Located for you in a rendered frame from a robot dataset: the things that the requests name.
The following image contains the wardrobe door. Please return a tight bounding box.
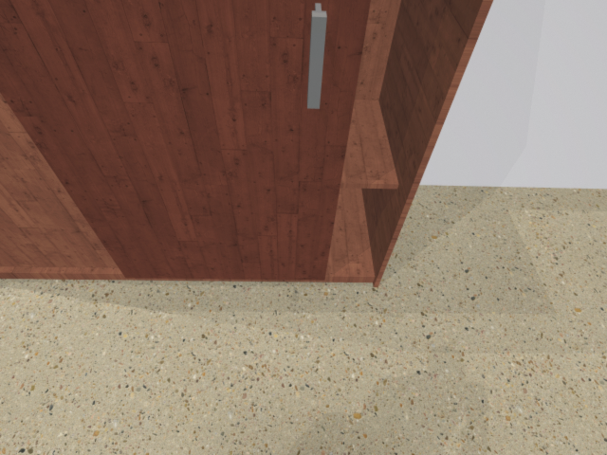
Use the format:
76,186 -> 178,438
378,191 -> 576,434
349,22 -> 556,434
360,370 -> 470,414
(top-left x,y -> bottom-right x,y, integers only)
0,93 -> 118,267
0,0 -> 371,281

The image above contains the handle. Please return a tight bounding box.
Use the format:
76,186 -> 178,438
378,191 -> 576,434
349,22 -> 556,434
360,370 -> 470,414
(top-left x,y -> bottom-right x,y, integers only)
307,3 -> 327,109

